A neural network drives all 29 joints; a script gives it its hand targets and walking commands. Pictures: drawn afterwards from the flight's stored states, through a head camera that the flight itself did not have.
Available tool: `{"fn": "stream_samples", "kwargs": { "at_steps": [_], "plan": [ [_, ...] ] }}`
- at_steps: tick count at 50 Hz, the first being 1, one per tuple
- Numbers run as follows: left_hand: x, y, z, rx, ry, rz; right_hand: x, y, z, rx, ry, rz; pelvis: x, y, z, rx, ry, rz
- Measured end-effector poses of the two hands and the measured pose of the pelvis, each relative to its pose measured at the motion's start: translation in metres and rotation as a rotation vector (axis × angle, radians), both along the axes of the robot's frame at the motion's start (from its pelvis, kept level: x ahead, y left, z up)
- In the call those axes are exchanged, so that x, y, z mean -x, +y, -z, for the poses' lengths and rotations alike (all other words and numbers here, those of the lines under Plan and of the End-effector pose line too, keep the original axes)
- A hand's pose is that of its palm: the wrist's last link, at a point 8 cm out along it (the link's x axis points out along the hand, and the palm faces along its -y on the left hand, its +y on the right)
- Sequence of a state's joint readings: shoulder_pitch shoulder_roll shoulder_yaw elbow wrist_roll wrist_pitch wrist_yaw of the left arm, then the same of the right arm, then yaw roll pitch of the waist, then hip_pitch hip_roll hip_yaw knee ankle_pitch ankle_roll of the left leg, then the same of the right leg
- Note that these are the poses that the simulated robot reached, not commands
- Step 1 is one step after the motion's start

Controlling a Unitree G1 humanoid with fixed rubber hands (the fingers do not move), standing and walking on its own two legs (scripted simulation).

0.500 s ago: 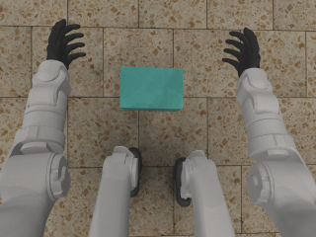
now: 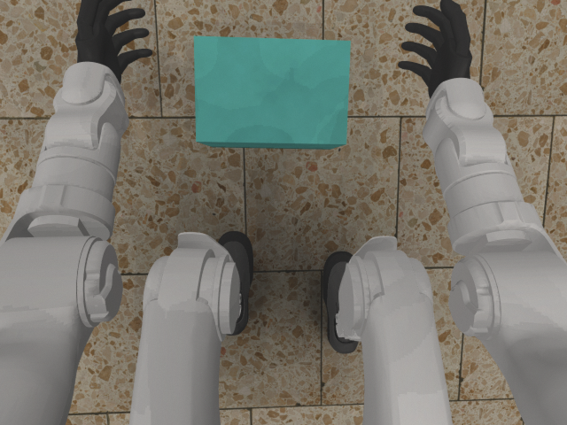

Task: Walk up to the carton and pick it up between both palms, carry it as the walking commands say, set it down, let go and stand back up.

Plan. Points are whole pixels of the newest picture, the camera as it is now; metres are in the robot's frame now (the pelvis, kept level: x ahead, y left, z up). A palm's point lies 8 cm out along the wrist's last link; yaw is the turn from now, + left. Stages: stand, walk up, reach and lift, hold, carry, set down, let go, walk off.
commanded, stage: reach and lift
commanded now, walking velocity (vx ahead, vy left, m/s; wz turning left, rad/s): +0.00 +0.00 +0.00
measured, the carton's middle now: (272, 101) +0.51 +0.05 -0.34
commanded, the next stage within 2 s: none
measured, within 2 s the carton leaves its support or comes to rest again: leaves its support in 1.90 s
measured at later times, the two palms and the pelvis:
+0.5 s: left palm (138, 81) +0.51 +0.23 -0.25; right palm (420, 92) +0.52 -0.16 -0.25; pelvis +0.00 +0.00 -0.06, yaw +0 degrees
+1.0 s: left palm (150, 79) +0.51 +0.22 -0.25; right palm (407, 88) +0.52 -0.14 -0.25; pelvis -0.01 +0.00 -0.06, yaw -1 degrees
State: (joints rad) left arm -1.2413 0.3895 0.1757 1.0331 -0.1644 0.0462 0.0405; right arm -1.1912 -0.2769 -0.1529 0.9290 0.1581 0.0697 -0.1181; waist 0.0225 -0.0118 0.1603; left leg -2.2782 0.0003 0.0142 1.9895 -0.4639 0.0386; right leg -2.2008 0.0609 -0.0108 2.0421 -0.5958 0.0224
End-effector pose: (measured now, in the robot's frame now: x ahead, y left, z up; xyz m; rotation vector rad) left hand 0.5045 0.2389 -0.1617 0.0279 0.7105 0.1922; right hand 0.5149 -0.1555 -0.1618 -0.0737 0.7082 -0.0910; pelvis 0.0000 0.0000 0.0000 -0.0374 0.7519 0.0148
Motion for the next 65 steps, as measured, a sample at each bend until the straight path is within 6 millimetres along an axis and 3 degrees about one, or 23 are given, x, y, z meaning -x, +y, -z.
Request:
{"fn": "stream_samples", "kwargs": {
  "at_steps": [14,20,30,43,55,65],
  "plan": [
    [0.008,-0.008,0.077,0.006,0.063,-0.008,0.006,-0.002,0.073,0.005,0.059,-0.004,0.009,-0.001,0.044,-0.009,-0.1,0.012],
    [0.003,-0.005,0.087,0.0,0.08,-0.009,0.004,-0.009,0.087,0.006,0.075,-0.006,0.007,-0.002,0.054,-0.014,-0.136,0.013],
    [-0.003,-0.008,0.09,0.002,0.074,-0.002,-0.006,-0.004,0.088,-0.002,0.065,-0.027,0.003,-0.005,0.063,-0.014,-0.151,0.022],
    [-0.001,-0.013,0.089,0.004,0.078,0.007,-0.004,0.0,0.088,-0.009,0.074,-0.028,0.007,-0.005,0.06,-0.014,-0.144,0.024],
    [-0.008,-0.033,0.087,0.014,0.072,0.047,-0.007,0.025,0.085,-0.038,0.067,-0.052,0.008,-0.003,0.056,-0.01,-0.129,0.024],
    [-0.007,-0.034,0.087,-0.004,0.065,0.046,-0.009,0.042,0.084,-0.047,0.062,-0.066,0.008,0.0,0.052,-0.01,-0.116,0.02]
  ]
}}
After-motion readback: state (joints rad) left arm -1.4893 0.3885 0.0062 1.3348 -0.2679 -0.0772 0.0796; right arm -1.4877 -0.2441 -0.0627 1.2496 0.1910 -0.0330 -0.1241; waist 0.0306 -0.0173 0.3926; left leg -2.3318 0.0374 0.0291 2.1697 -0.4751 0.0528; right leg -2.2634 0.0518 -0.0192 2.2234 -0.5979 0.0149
